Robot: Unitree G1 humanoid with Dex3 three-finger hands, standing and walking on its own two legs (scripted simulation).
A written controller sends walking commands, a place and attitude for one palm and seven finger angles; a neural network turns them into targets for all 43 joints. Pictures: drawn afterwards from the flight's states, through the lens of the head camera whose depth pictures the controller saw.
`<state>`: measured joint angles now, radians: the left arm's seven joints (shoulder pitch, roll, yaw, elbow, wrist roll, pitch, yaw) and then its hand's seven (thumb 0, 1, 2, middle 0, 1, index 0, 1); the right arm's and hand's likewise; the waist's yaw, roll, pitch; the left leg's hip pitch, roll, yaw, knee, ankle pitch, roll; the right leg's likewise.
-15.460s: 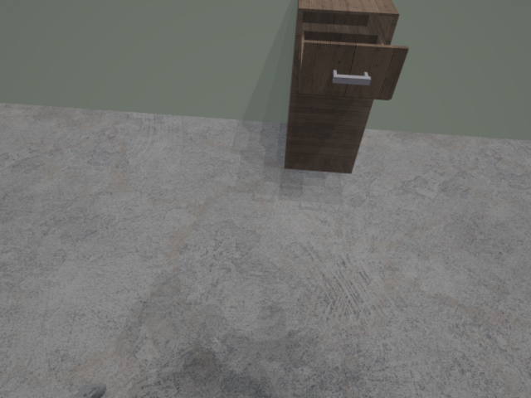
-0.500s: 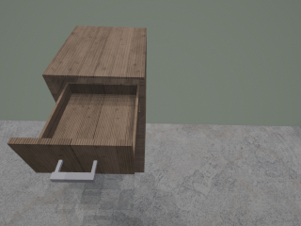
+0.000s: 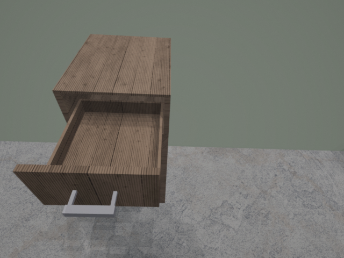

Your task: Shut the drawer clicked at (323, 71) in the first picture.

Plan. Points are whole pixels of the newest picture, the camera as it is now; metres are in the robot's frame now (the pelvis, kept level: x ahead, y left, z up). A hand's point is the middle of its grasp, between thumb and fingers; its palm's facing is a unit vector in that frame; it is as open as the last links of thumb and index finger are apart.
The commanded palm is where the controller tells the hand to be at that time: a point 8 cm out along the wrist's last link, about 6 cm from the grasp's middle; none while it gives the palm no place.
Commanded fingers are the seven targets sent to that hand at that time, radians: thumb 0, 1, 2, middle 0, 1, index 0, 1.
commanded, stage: raise the hand and make a fist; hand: left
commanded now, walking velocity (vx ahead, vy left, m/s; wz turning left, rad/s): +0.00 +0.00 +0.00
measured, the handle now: (92, 202) +0.25 +0.22 -0.04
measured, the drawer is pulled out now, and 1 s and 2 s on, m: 0.30 0.28 0.28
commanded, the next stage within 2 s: bring the fist close to the handle in 1.98 s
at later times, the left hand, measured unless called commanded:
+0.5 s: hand out of the picture +0.11 +0.14 -0.02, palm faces +0.15 -0.99 +0.01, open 6.1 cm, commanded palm +0.08 +0.21 -0.04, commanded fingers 0.00 0.90 0.90 -0.64 -0.78 -0.64 -0.78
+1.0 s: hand out of the picture +0.12 +0.16 +0.00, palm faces +0.05 -1.00 -0.08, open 3.5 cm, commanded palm +0.06 +0.21 +0.01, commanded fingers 0.00 0.90 0.90 -1.14 -1.32 -1.14 -1.32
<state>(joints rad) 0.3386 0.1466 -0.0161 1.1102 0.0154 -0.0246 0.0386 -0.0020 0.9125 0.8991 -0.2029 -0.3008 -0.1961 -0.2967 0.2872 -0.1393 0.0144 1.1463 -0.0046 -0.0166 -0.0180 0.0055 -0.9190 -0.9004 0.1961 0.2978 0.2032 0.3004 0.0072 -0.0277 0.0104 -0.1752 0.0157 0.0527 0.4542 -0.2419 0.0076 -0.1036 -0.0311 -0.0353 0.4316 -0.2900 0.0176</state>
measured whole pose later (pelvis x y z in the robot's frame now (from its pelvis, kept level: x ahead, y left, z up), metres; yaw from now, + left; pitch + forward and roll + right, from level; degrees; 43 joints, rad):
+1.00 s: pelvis -0.03 -0.03 -0.07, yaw +2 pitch +10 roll -1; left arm 0.69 0.20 0.14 -0.21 -0.26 -0.37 -0.25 0.01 0.90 0.90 -0.95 -1.11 -0.94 -1.11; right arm 0.27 -0.21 -0.04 0.58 0.04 -0.20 -0.07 0.01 -0.90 -0.90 0.20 0.30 0.21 0.30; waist 0.00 0.05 -0.13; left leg -0.77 0.05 -0.03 1.04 -0.44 -0.03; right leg -0.68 -0.01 -0.09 1.03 -0.53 -0.03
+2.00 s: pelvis -0.03 -0.01 -0.05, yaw +2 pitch +5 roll -2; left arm 0.85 0.21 0.10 -0.46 -0.25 -0.28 -0.19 0.01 0.90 0.90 -1.40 -1.60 -1.40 -1.60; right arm 0.26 -0.20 0.00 0.52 0.06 -0.27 -0.05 0.01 -0.90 -0.90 0.20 0.30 0.21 0.30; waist 0.03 0.06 -0.13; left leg -0.63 0.04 -0.02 0.96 -0.43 -0.01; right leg -0.52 -0.01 -0.09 0.92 -0.49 -0.01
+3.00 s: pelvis -0.03 +0.00 -0.09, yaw +2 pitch +15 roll -3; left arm 0.55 0.18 0.05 -0.20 -0.20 -0.39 -0.16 0.01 0.90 0.90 -1.40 -1.60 -1.40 -1.60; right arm 0.21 -0.20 0.00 0.50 0.01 -0.17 -0.04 0.01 -0.90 -0.90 0.20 0.30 0.21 0.30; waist 0.00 0.04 -0.15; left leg -0.95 0.04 -0.03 1.18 -0.50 0.00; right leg -0.83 -0.03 -0.09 1.14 -0.57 0.00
